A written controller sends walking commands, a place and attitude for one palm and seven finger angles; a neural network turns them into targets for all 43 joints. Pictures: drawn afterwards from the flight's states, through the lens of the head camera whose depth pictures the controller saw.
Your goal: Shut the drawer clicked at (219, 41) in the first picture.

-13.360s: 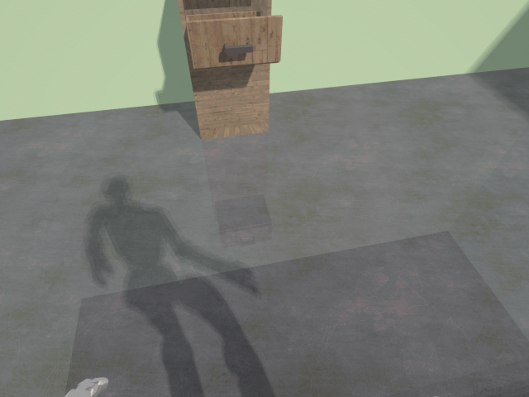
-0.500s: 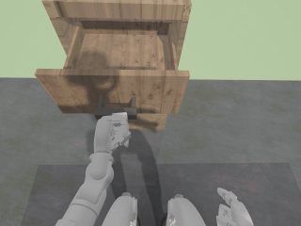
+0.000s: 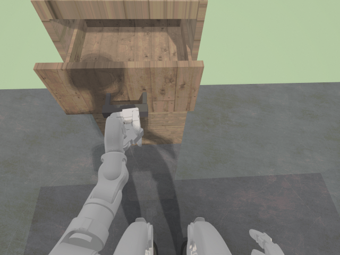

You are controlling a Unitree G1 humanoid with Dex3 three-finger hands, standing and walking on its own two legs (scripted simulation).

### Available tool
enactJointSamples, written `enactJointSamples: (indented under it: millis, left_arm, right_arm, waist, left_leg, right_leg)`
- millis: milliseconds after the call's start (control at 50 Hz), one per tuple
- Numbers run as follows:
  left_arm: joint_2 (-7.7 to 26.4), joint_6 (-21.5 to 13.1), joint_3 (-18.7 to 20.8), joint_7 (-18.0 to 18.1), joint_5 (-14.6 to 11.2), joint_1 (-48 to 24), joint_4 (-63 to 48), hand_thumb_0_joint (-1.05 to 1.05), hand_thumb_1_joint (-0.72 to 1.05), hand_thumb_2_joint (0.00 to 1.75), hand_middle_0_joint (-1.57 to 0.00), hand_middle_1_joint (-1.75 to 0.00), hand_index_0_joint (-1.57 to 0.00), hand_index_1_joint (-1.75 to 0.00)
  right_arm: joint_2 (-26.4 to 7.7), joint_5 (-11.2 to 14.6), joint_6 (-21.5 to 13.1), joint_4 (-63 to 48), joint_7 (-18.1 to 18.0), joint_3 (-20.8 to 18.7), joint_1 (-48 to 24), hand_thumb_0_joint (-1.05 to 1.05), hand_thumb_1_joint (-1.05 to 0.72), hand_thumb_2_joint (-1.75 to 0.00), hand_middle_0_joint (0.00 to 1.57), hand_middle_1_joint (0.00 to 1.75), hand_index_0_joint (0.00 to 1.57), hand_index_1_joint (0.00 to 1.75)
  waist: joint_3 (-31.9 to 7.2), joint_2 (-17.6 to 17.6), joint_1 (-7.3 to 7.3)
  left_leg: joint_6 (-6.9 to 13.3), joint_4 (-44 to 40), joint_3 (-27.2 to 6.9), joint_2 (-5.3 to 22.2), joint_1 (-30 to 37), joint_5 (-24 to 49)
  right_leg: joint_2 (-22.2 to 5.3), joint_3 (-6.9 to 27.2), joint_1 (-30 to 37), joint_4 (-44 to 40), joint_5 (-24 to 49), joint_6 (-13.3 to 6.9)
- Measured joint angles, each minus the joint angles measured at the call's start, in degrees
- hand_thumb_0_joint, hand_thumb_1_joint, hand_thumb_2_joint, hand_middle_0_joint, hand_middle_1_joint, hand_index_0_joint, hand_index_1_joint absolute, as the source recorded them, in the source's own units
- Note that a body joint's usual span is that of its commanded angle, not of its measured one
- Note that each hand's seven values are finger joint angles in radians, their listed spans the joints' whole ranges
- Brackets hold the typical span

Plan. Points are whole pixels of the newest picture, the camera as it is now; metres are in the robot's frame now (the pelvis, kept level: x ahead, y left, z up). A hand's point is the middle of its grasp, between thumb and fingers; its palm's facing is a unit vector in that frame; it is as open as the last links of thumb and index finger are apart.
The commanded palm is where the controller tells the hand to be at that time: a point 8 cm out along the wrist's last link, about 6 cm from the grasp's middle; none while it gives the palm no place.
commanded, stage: push the drawer shut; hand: left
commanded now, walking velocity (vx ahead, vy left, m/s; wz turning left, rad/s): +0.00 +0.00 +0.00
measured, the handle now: (126, 103) +0.47 +0.11 +0.03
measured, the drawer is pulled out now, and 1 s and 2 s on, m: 0.17 0.04 0.00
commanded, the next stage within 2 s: pull the fist back off the drawer in 1.58 s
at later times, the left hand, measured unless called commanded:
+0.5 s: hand (141, 108) +0.46 +0.07 +0.03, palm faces +0.04 -1.00 -0.04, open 3.1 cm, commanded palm +0.45 +0.12 +0.03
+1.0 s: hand (142, 85) +0.53 +0.07 +0.03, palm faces +0.05 -1.00 -0.03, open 3.1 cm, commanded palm +0.52 +0.11 +0.03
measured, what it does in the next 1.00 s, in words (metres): stands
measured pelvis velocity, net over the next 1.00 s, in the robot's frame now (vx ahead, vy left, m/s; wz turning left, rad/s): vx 0.00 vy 0.00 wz -0.03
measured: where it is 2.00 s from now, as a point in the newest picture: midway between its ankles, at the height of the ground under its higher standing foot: outside the picture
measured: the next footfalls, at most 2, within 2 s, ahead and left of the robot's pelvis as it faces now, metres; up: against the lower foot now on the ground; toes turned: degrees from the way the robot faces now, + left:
none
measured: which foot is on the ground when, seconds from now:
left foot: down 0.00-1.00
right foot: down 0.00-1.00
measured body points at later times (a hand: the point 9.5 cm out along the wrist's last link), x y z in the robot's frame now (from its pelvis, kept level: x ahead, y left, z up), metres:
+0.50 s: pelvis -0.01 -0.01 +0.00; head +0.12 +0.00 +0.43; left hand +0.45 +0.12 +0.03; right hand +0.06 -0.27 -0.13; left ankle +0.03 +0.07 -0.63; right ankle +0.03 -0.10 -0.63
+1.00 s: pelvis +0.00 +0.00 -0.01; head +0.16 +0.01 +0.41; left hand +0.52 +0.12 +0.03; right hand +0.00 -0.26 -0.13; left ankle +0.03 +0.07 -0.63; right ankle +0.03 -0.10 -0.63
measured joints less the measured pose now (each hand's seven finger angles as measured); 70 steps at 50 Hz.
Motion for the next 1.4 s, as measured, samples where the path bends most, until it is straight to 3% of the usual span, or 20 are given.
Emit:
enactJointSamples:
  millis: [280,680,920,1260,1400]
  left_arm:
    - [1.94,-2.04,4.49,-0.76,-0.15,-8.16,9.01,-0.01,0.89,1.0,-1.4,-1.6,-1.41,-1.6]
    - [7.16,-4.15,14.24,-3.82,0.75,-24.09,25.94,0.01,0.86,0.97,-1.4,-1.6,-1.41,-1.6]
    - [9.54,-4.28,17.23,-3.58,2.67,-31.04,32.04,0.0,0.89,0.98,-1.4,-1.6,-1.41,-1.6]
    - [14.88,-1.47,19.77,-2.54,5.53,-41.13,37.84,-0.02,0.91,1.0,-1.4,-1.6,-1.41,-1.6]
    - [15.32,-1.57,19.87,-2.61,6.54,-42.36,38.48,-0.05,0.89,1.07,-1.4,-1.6,-1.4,-1.6]
  right_arm:
    - [-0.05,-0.16,-0.19,1.49,-0.54,0.15,0.12,0.01,-0.91,-0.9,0.2,0.3,0.2,0.3]
    - [-0.51,-1.22,-0.79,3.29,-0.01,0.21,3.98,0.01,-0.91,-0.9,0.2,0.3,0.2,0.3]
    - [-0.46,-2.29,0.56,3.29,1.34,0.44,6.13,0.01,-0.91,-0.9,0.2,0.3,0.2,0.3]
    - [-0.41,-3.38,1.69,2.82,2.2,1.35,7.33,0.01,-0.91,-0.9,0.2,0.3,0.2,0.3]
    - [-0.25,-3.73,1.78,3.02,2.34,1.66,8.33,0.01,-0.91,-0.9,0.2,0.3,0.2,0.3]
  waist:
    - [0.47,-0.15,-1.47]
    - [0.18,0.33,-4.74]
    - [0.03,0.67,-6.49]
    - [0.43,1.03,-9.61]
    - [0.54,1.18,-10.01]
  left_leg:
    - [-0.61,0.08,-0.37,0.42,-1.28,0.51]
    - [-0.49,1.03,0.04,1.07,-5.29,0.37]
    - [-0.11,2.0,-0.08,1.29,-7.8,-0.23]
    - [0.06,4.2,-1.05,1.72,-12.59,-0.87]
    - [-0.09,5.0,-1.76,1.68,-14.03,-0.76]
  right_leg:
    - [0.39,-0.37,-1.32,0.1,0.46,-0.66]
    - [0.99,0.03,-5.52,0.76,0.79,-0.63]
    - [1.24,-0.07,-7.74,1.07,0.61,-0.28]
    - [1.66,-1.04,-11.77,1.97,0.49,-0.14]
    - [1.61,-1.77,-12.78,2.35,0.57,-0.27]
